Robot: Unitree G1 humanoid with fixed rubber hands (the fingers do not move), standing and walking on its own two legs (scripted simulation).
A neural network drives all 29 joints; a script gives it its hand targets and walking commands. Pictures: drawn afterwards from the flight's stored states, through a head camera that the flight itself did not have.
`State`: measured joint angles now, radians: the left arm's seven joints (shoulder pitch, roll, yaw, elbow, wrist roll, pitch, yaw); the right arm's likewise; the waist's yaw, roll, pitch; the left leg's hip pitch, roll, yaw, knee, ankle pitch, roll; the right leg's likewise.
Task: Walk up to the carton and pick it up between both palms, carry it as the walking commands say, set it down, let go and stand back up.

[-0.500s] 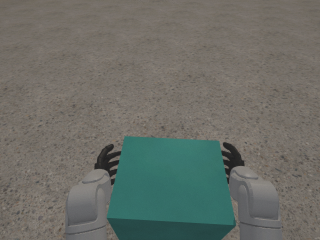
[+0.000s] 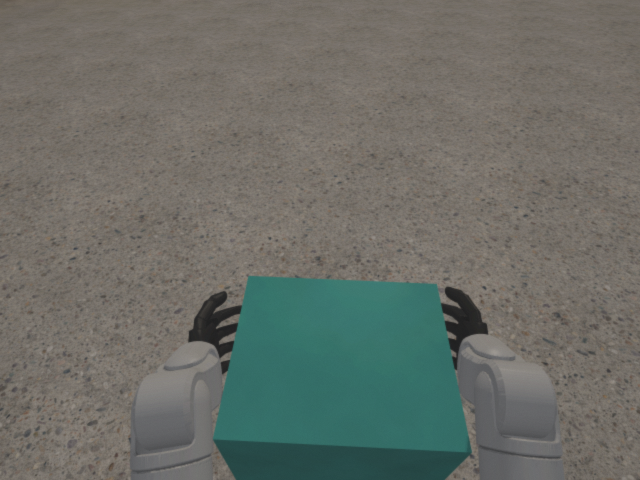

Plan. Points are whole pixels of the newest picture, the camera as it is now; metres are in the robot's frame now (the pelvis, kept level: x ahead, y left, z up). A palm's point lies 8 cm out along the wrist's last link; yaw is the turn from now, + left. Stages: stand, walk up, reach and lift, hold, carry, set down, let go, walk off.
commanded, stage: carry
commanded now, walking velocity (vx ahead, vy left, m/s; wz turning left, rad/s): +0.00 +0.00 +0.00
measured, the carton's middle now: (335, 402) +0.24 +0.00 +0.02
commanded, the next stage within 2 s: hold in 1.20 s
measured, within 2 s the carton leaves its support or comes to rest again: neither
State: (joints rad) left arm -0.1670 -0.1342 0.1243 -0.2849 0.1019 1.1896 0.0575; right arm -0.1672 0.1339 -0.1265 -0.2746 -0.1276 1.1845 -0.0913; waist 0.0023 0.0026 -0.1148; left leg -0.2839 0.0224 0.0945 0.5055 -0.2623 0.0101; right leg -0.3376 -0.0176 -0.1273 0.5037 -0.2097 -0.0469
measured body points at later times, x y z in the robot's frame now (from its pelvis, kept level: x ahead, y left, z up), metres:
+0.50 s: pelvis +0.00 -0.02 +0.00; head -0.02 -0.02 +0.45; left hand +0.28 +0.13 +0.08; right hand +0.28 -0.18 +0.08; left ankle +0.00 +0.11 -0.74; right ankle +0.03 -0.09 -0.74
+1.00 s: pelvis +0.01 -0.03 +0.00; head -0.01 -0.03 +0.45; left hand +0.29 +0.12 +0.08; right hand +0.29 -0.19 +0.08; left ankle +0.00 +0.11 -0.74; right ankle +0.03 -0.09 -0.74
